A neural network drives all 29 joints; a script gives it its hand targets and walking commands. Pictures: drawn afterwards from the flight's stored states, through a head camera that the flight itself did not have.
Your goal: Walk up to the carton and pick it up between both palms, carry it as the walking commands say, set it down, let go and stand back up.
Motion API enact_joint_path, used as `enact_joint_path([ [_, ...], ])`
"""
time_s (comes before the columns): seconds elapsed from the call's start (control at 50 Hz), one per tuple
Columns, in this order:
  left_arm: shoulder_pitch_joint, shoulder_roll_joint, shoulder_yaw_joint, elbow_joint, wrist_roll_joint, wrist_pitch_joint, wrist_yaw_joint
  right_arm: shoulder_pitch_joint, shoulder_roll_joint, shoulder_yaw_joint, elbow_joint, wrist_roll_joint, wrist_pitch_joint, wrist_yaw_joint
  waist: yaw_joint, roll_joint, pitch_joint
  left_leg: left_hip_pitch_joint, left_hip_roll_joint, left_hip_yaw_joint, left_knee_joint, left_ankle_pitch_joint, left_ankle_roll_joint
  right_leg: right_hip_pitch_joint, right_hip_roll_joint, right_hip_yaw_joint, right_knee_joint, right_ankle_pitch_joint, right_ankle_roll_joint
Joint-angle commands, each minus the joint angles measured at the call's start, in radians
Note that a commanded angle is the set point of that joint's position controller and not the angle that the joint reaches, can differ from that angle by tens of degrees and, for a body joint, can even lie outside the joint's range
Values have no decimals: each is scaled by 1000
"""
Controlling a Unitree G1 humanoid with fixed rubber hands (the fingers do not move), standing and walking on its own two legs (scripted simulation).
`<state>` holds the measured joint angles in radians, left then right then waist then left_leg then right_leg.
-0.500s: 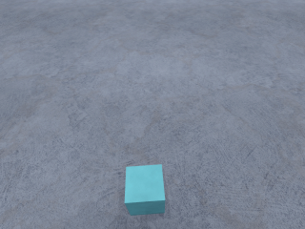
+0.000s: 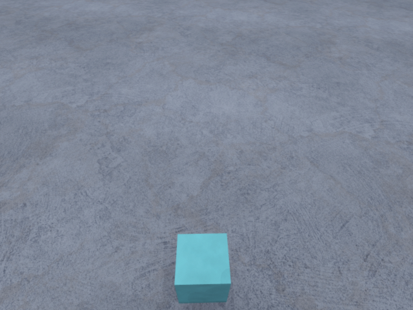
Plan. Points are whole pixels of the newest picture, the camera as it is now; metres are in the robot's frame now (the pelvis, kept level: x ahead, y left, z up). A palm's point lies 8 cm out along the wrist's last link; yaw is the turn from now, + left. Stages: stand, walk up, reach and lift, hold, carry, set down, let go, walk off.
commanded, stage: walk up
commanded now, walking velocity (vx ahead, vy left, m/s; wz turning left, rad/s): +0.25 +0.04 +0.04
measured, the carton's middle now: (202, 268) +0.43 +0.02 -0.64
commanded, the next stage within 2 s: none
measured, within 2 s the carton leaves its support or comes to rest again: neither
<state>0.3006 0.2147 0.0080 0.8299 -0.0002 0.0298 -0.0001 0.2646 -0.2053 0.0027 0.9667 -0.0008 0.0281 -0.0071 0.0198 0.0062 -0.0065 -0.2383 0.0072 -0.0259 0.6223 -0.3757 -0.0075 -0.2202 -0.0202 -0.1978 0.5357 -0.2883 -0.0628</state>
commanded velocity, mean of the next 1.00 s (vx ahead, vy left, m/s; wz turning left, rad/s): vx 0.08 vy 0.00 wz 0.08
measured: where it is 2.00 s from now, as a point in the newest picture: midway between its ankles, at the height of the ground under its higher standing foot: outside the picture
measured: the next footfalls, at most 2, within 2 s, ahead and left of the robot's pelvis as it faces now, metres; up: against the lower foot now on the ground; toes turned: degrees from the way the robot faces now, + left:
left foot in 0.24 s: +0.06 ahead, +0.17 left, +0.00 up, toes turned +1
right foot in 0.58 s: +0.11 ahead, -0.05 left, +0.00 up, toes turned -8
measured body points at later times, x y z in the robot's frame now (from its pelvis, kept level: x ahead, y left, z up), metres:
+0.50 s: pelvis +0.05 +0.04 +0.00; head +0.05 +0.04 +0.45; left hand +0.11 +0.28 -0.14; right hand +0.08 -0.21 -0.14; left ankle +0.02 +0.17 -0.73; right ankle +0.03 -0.04 -0.70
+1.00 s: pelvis +0.02 -0.03 +0.01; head +0.03 -0.05 +0.46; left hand +0.07 +0.23 -0.11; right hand +0.04 -0.25 -0.16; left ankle -0.02 +0.15 -0.67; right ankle +0.07 -0.05 -0.73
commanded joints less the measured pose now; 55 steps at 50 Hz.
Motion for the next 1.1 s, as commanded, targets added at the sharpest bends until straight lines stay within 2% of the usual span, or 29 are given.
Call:
enact_joint_path([
  [0.0, 73, 181, 47, 10, 34, -39, 21, 0, -109, -39, -97, -54, -14, 16, -7, -88, 94, -300, 64, 29, 292, -65, 7, 16, -404, 418, -444, -475, -114],
  [0.08, 111, 168, 57, 21, 34, -50, 13, -13, -72, -8, -96, -47, -28, 23, 8, -131, 20, -186, 22, 51, 39, -13, 11, 110, -295, 250, -319, -138, -67],
  [0.1, 101, 161, 57, 28, 27, -47, 12, -1, -65, -5, -99, -41, -38, 25, -5, -196, -15, -129, 16, 72, -32, 5, 15, 107, -248, 181, -290, -163, -63],
  [0.12, 89, 161, 57, 21, 22, -43, 9, 13, -62, -4, -96, -39, -43, 24, -21, -199, -17, -79, -5, 92, -115, 78, 21, 91, -214, 146, -253, -145, -47],
  [0.16, 92, 109, 44, 23, 13, -41, 12, 74, -78, -12, -69, -34, -60, 8, -40, -93, -49, 37, 19, 59, -261, 206, 45, 93, -141, 39, -56, 95, -4],
  [0.18, 90, 81, 38, 5, 10, -43, 11, 128, -136, -31, -54, -38, -68, 0, -42, 48, -89, 128, 139, -108, -285, 360, 89, 6, -102, -6, 97, 7, 33],
  [0.2, 49, 66, 25, -35, 12, -42, 4, 188, -217, -59, -37, -44, -69, -4, -74, 228, -85, 239, 282, -364, -300, 408, 146, -211, -25, -2, 244, -177, 63],
  [0.22, -37, 73, 25, -69, 20, -31, 1, 230, -242, -70, -15, -46, -64, -11, -97, 252, -3, 243, 353, -471, -365, 365, 189, -357, -13, 67, 317, -283, 71],
  [0.26, -34, 85, 33, -58, 21, -14, 8, 152, -212, -59, -31, -43, -64, -23, -51, 164, 121, 115, 345, -420, -370, 565, 201, -332, -33, 111, 356, -212, 87],
  [0.28, -45, 82, 25, -63, 22, -16, 1, 140, -197, -51, -37, -44, -65, -22, -56, 164, 138, 94, 310, -390, -397, 445, 184, -318, -43, 118, 367, -178, 83],
  [0.3, -50, 77, 27, -68, 23, -16, 0, 115, -183, -44, -42, -42, -62, -27, -52, 184, 152, 72, 271, -338, -379, 555, 173, -281, -32, 108, 362, -165, 94],
  [0.32, -30, 77, 31, -63, 20, -15, 7, 101, -179, -42, -45, -40, -63, -30, -34, 182, 139, 85, 258, -300, -316, 858, 171, -248, -17, 102, 347, -182, 106],
  [0.36, -29, 67, 25, -75, 11, -20, 10, 127, -171, -47, -38, -36, -63, -33, -43, 190, 70, 153, 237, -258, -268, 939, 178, -205, 0, 84, 275, -189, 106],
  [0.4, -38, 92, 45, -61, 12, 9, 23, 173, -185, -64, -41, -34, -60, -42, -49, 136, 87, 223, 319, -352, -220, 1166, 194, -282, -7, 114, 291, -224, 110],
  [0.46, -58, 74, 44, -83, 8, 11, 26, 113, -176, -69, -64, -30, -41, -43, -47, 184, 87, 147, 299, -311, -217, 940, 187, -218, -20, 143, 200, -202, 98],
  [0.5, 21, 62, 40, -68, 1, -3, 27, 30, -160, -61, -76, -19, -26, -37, 9, 182, 77, -9, 199, -212, -178, 683, 119, 19, -17, 125, -53, -36, 83],
  [0.52, 93, 84, 45, -34, 3, -14, 32, 16, -134, -52, -78, -20, -26, -30, 32, 116, 36, -104, 123, -162, -125, 459, 68, 192, -75, 126, -152, 187, 79],
  [0.54, 142, 153, 66, -9, 19, -23, 39, 57, -82, -31, -97, -18, -34, -26, 22, -95, -23, -218, 23, -55, 41, 215, 0, 337, -259, 289, -159, 518, 31],
  [0.56, 195, 181, 63, 13, 31, -27, 44, 87, -66, -23, -82, -10, -17, -32, 11, -182, -79, -276, -36, 5, 211, -202, -29, 366, -436, 417, -159, 763, -46],
  [0.58, 174, 188, 59, 27, 19, -21, 45, 79, -95, -47, -75, -14, 5, -28, -2, -140, -62, -247, -16, -35, 343, -237, -37, 276, -470, 405, -179, 726, -71],
  [0.62, 59, 132, 48, -3, 15, -17, 48, 73, -101, -59, -68, -22, 33, -16, -49, -98, 57, -246, 6, -38, 457, -132, -40, 113, -397, 322, -267, 355, -27],
  [0.64, 38, 110, 46, -4, 12, -20, 50, 82, -87, -54, -53, -20, 41, -9, -51, -120, 86, -249, 13, -22, 448, -76, -35, 79, -366, 306, -312, 256, 8],
  [0.7, 59, 75, 25, 9, 5, -38, 43, 112, -63, -33, -11, -16, 46, -3, -30, -131, 34, -216, 3, -3, 385, 58, -26, 118, -275, 248, -333, 366, 104],
  [0.74, 98, 88, 25, 29, 4, -43, 40, 112, -69, -32, 3, -15, 48, -3, -17, -148, -2, -196, -5, 3, 356, 80, -38, 160, -258, 226, -332, 414, 131],
  [0.78, 99, 90, 26, 29, 4, -40, 39, 118, -74, -33, 12, -15, 52, -4, -13, -146, -8, -185, -4, 4, 342, 94, -43, 161, -257, 222, -354, 315, 141],
  [0.86, 81, 88, 27, 23, 3, -34, 40, 124, -73, -32, 21, -18, 50, -8, -7, -88, -5, -173, 3, -2, 294, 96, -39, 157, -260, 236, -394, 58, 119],
  [1.0, 91, 122, 46, 27, 18, -22, 37, 111, -70, -30, 21, -32, 29, -11, 1, -60, -4, -225, 22, 14, 280, 0, -19, 165, -341, 306, -421, -238, -31],
  [1.04, 115, 134, 49, 34, 18, -23, 35, 105, -73, -40, 17, -31, 26, -2, 8, -78, -2, -275, 39, 26, 332, -11, -7, 164, -378, 345, -454, -356, -49],
  [1.08, 100, 129, 47, 37, 19, -24, 35, 117, -67, -39, 16, -34, 20, 1, -2, -69, 11, -261, 45, 29, 333, -18, -4, 132, -375, 325, -450, -339, -61],
])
